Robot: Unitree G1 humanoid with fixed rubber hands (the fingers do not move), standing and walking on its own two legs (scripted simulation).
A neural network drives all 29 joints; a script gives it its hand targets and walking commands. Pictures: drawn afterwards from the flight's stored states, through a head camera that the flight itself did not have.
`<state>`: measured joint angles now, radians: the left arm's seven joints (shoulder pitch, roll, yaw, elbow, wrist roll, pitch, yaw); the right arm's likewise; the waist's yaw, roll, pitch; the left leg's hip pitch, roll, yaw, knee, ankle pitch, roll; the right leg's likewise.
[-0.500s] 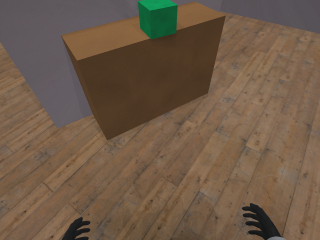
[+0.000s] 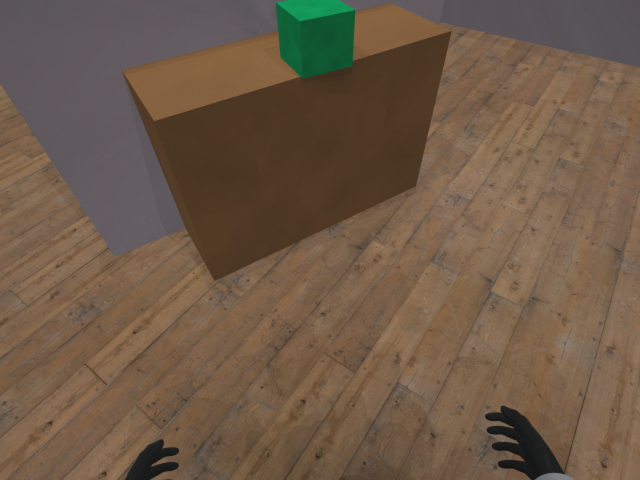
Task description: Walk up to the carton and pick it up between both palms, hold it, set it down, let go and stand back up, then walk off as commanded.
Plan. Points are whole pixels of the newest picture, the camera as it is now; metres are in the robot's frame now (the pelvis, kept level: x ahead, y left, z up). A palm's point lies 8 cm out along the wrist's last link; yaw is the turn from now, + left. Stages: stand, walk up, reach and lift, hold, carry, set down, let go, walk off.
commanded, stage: walk up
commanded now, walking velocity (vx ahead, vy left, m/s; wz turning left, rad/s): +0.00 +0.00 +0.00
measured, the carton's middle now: (315, 35) +1.25 +0.00 +0.02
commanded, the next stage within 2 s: none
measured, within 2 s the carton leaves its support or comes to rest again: neither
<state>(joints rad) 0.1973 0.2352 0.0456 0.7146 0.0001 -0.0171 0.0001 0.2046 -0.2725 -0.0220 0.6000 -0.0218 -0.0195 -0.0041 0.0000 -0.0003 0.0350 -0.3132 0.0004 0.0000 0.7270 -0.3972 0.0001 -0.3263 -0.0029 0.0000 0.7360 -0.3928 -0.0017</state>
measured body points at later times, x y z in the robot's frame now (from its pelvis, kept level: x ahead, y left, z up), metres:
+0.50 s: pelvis +0.06 -0.07 +0.00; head +0.08 -0.08 +0.45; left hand +0.18 +0.24 -0.08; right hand +0.17 -0.39 -0.08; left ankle +0.00 +0.10 -0.66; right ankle +0.05 -0.14 -0.71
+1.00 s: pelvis +0.20 -0.07 +0.00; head +0.25 -0.03 +0.44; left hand +0.29 +0.24 -0.12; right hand +0.32 -0.39 -0.06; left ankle +0.20 +0.05 -0.71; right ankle +0.15 -0.18 -0.62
